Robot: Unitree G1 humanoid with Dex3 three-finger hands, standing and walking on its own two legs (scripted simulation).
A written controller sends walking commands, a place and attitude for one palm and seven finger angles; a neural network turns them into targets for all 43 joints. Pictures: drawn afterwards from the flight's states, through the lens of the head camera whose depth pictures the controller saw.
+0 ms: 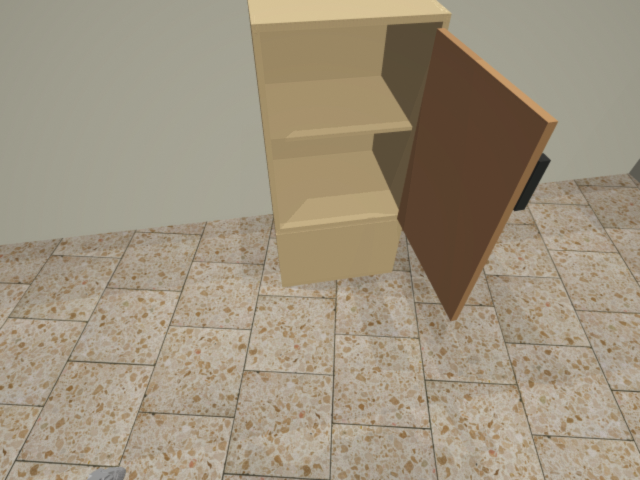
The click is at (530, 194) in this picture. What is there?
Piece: cupboard door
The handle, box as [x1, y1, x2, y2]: [513, 153, 550, 210]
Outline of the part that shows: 543,153 541,154 513,209 514,210 523,209 525,207 550,160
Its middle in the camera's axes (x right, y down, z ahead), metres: +0.39 -0.10 +0.75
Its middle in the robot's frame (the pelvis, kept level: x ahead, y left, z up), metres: +0.65 -0.35 -0.01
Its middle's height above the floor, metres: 0.76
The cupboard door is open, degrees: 93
